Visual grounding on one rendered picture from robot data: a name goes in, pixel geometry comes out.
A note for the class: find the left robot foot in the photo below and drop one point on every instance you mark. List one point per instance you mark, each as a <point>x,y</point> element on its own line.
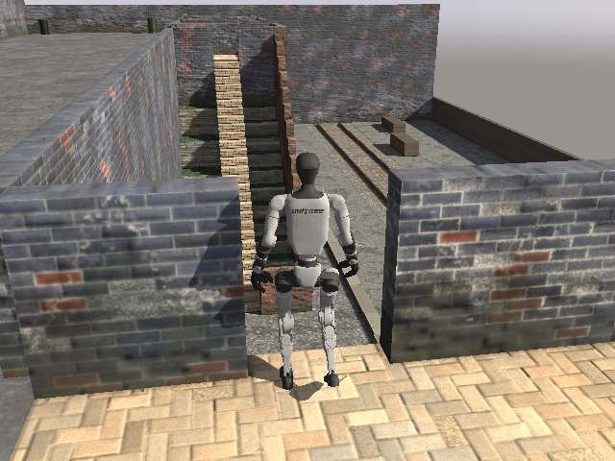
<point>287,380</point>

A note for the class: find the left robot upper arm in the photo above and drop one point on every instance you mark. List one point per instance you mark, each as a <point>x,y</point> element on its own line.
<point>272,220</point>

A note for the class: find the left robot hand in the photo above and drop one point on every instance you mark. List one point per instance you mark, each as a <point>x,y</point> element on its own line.
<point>263,277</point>

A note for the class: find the robot right thigh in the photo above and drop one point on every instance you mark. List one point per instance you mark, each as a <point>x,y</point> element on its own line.
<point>329,282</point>

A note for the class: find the robot right forearm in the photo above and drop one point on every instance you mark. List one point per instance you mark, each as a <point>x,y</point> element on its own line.
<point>351,252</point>

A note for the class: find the right robot upper arm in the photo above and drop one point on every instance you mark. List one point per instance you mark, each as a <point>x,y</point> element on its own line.
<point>337,203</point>

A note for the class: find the robot left forearm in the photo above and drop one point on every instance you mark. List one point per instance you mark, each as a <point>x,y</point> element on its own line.
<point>261,257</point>

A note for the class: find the right robot hand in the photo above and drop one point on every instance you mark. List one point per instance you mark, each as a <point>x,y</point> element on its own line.
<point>345,264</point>

